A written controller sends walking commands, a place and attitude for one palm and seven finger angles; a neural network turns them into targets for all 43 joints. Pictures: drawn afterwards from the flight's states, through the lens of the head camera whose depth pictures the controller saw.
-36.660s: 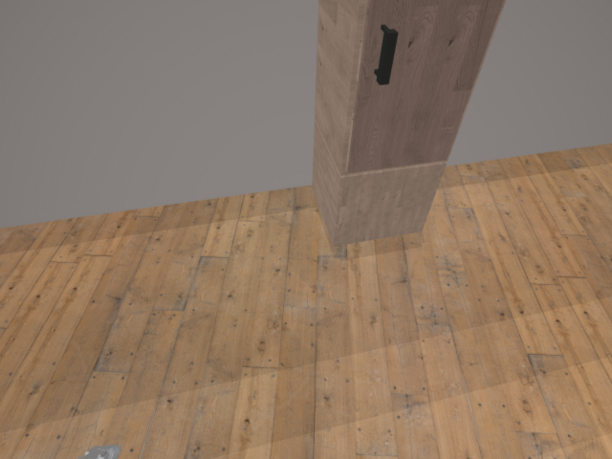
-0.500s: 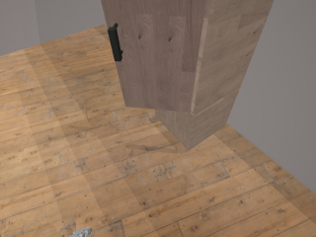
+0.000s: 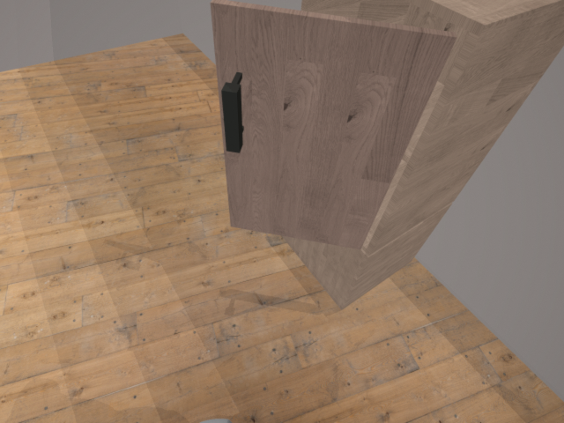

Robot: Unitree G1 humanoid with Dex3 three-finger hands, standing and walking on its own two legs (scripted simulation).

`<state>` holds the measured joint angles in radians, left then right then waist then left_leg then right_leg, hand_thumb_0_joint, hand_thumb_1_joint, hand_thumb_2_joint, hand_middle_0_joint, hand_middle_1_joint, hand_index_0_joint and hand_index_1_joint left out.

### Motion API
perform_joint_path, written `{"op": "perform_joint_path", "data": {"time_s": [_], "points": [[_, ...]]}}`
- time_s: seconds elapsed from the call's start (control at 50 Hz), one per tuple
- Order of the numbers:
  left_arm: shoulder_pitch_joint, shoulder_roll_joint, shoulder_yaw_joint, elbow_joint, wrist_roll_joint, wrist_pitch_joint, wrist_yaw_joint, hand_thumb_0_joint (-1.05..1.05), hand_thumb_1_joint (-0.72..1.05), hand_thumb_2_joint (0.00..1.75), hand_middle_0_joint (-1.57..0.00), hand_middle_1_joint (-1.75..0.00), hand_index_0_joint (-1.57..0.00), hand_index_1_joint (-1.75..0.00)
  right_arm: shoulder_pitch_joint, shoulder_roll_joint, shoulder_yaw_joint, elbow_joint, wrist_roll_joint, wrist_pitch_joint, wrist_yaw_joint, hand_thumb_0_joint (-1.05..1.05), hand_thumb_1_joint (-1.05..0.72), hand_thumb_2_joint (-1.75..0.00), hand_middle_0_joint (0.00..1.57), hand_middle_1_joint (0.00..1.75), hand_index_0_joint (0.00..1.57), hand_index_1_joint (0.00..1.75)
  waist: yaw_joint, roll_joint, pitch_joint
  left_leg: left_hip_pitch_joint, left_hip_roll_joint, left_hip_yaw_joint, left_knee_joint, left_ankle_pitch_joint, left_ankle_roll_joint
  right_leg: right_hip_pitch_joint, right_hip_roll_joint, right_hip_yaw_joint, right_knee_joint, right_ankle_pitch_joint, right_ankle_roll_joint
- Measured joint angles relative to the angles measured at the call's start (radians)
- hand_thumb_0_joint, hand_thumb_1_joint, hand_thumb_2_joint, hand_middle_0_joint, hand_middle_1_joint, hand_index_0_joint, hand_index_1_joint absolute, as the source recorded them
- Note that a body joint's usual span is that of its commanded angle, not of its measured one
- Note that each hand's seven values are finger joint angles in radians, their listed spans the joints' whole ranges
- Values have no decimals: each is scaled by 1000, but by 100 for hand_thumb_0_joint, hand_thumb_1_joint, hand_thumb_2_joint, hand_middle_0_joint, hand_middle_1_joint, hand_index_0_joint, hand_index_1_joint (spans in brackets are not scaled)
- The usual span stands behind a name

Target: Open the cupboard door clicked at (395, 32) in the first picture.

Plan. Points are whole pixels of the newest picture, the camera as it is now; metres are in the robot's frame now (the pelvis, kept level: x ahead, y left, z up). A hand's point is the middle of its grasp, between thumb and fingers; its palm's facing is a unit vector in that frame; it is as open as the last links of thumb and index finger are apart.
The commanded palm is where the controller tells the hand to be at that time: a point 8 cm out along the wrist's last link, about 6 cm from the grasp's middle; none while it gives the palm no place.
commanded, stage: come to a stop and stand still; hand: left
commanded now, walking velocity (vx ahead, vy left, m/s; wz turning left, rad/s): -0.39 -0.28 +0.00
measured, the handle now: (236, 112) +0.62 +0.15 +0.08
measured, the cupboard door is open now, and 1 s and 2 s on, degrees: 46 46 46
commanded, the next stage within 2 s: look again from close up in 1.60 s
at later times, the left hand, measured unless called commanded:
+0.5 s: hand out of the picture +0.11 +0.14 -0.15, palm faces -0.02 -0.97 -0.25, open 7.4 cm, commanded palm none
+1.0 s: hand out of the picture -0.01 +0.17 -0.16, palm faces -0.01 -0.97 -0.26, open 7.4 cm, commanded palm none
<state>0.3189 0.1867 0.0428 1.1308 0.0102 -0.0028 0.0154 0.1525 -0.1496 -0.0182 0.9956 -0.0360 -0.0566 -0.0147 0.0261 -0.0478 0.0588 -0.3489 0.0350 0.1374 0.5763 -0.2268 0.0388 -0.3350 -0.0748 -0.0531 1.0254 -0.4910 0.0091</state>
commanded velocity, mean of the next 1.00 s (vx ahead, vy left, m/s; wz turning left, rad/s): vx -0.06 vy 0.02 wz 0.00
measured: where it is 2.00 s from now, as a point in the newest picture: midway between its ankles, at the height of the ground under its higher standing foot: outside the picture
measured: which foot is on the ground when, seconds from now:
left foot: down 0.00-0.34, up 0.36-0.60, down 0.62-1.00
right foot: up 0.00-0.32, down 0.34-1.00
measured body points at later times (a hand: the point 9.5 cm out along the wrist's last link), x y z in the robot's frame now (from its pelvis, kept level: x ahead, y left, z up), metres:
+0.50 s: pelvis +0.02 -0.04 +0.01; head +0.04 -0.06 +0.45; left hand +0.11 +0.19 -0.13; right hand +0.04 -0.30 -0.15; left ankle +0.00 +0.07 -0.69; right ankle +0.01 -0.17 -0.73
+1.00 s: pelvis -0.01 -0.03 +0.00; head -0.01 -0.04 +0.45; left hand -0.01 +0.22 -0.14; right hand +0.04 -0.26 -0.15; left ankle +0.01 +0.07 -0.73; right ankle +0.01 -0.17 -0.73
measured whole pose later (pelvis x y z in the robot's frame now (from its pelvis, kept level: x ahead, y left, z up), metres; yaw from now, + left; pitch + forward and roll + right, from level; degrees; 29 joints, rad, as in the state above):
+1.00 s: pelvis -0.01 -0.03 +0.00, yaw -2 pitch -1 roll +1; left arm 0.34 0.19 -0.01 1.05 0.03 0.02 0.03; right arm 0.26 -0.19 -0.02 0.96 -0.02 0.00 0.00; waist 0.01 0.02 0.00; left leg -0.24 -0.01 0.08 0.52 -0.26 0.03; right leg -0.28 -0.07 -0.01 0.55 -0.25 0.04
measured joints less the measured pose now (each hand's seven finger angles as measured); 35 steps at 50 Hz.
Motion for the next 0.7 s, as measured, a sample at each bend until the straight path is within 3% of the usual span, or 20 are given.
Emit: {"op": "perform_joint_path", "data": {"time_s": [0.08, 0.18, 0.26, 0.32, 0.34, 0.36, 0.4, 0.46, 0.5, 0.56, 0.62, 0.7], "points": [[-65, -4, 5, -50, -2, 28, 1, 1, 91, 90, -20, -30, -20, -30, -7, 2, 2, 18, 9, 28, -28, -1, -94, -90, 20, 30, 20, 30, -4, 11, 7, 47, 1, 5, -63, 15, 11, -72, 21, 2, -66, 18, 17], [-136, 12, 24, -119, 7, 62, -4, 1, 91, 90, -20, -30, -20, -30, -4, -13, -12, 28, 5, 60, -33, -1, -93, -90, 20, 30, 20, 30, -23, 28, 10, 58, 31, 1, -69, 8, -1, -134, 53, 16, -29, 28, 21], [-177, 23, 28, -158, 8, 66, -4, 0, 91, 90, -20, -30, -20, -30, 14, -35, -29, 32, 0, 75, -29, 0, -92, -90, 20, 30, 20, 30, -39, 55, 10, 52, 59, -11, -56, 1, -21, -90, 54, 15, -135, 45, 13], [-187, 28, 23, -180, 7, 51, -5, 0, 91, 90, -20, -30, -20, -30, 36, -53, -41, 33, 3, 84, -19, 0, -91, -90, 20, 30, 20, 30, -49, 73, 3, 36, 74, -24, -24, -13, -43, 11, 46, 3, -345, 154, 3], [-179, 37, 20, -189, 8, 41, -4, 0, 91, 90, -20, -30, -20, -30, 49, -54, -44, 31, 8, 87, -15, 0, -91, -90, 20, 30, 20, 30, -49, 61, -8, 23, 67, -20, 0, -25, -51, 51, 31, 13, -434, 236, -7], [-174, 43, 19, -190, 11, 28, 0, 0, 91, 90, -20, -30, -20, -30, 57, -55, -47, 29, 12, 92, -9, 0, -91, -90, 20, 30, 20, 30, -46, 45, -17, 3, 55, -17, 40, -67, -60, 67, 19, 23, -469, 211, -8], [-179, 24, 6, -173, 14, 19, 5, 0, 91, 90, -20, -30, -20, -30, 58, -78, -55, 30, 18, 111, -3, 0, -91, -90, 20, 30, 20, 30, -52, 76, -10, -36, 35, -77, 171, -213, -63, 59, 29, 14, -440, 170, 2], [-170, 0, -11, -154, 13, 14, 8, 0, 91, 90, -20, -30, -20, -30, 61, -90, -56, 37, 22, 124, 0, 1, -91, -90, 20, 30, 20, 30, -55, 86, -5, -59, -8, -110, 330, -276, -73, 78, 27, 15, -463, 186, 9], [-164, -9, -16, -145, 14, 14, 9, 0, 90, 90, -20, -30, -20, -30, 67, -84, -51, 39, 25, 122, 4, 1, -91, -90, 20, 30, 20, 30, -52, 72, -4, -37, -26, -102, 320, -278, -80, 93, 21, 18, -490, 204, 8], [-154, -12, -18, -131, 12, 12, 6, 0, 90, 90, -20, -30, -20, -30, 79, -67, -42, 39, 27, 113, 8, 1, -91, -90, 20, 30, 20, 29, -45, 46, -8, 34, -39, -85, 163, -220, -85, 100, 11, 18, -510, 217, 12], [-144, -14, -18, -117, 2, 19, 3, 1, 90, 90, -20, -30, -20, -30, 96, -58, -31, 37, 21, 91, 8, 1, -91, -90, 20, 30, 20, 30, -42, 53, -19, 104, -26, -102, -38, -44, -52, 78, 22, 1, -476, 202, 25], [-113, -9, -33, -107, 6, 11, 31, 1, 90, 90, -20, -30, -20, -30, 106, -37, -10, -8, 15, 73, 8, 1, -91, -90, 20, 30, 20, 30, -34, 37, -11, 77, -40, -89, 33, -97, -8, 56, 8, 14, -428, 187, 13]]}}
